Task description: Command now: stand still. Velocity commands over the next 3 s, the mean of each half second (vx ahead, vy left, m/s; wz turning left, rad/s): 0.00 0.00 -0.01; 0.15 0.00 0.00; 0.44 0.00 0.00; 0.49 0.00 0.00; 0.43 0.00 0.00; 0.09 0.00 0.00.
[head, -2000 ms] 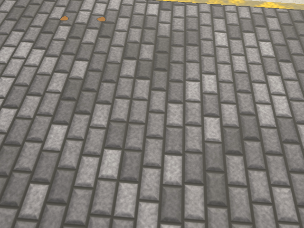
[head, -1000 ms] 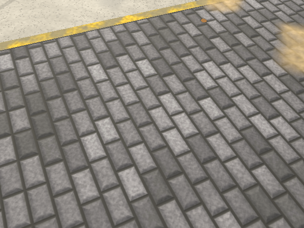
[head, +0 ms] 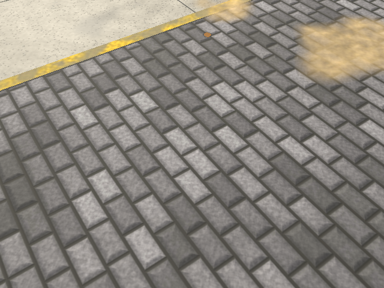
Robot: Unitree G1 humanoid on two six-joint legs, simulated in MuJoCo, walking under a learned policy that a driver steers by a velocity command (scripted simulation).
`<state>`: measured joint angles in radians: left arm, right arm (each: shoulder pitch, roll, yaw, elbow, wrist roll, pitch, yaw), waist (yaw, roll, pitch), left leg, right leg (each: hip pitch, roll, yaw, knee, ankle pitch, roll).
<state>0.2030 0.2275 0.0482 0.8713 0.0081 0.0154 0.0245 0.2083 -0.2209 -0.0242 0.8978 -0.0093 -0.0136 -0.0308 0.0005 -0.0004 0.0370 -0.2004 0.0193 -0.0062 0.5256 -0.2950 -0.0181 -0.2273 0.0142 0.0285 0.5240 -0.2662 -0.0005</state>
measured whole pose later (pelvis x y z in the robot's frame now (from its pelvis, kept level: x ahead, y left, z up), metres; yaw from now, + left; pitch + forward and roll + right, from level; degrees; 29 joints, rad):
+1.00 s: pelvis +0.06 -0.02 -0.01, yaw +1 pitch +0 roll +0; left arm 0.32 0.20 0.04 1.09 -0.03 -0.10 0.00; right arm 0.37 -0.23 -0.04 1.06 0.03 -0.06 -0.02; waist 0.01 0.03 -0.01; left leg -0.24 0.02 -0.04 0.75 -0.44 0.02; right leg -0.21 0.03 -0.04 0.57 -0.36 -0.06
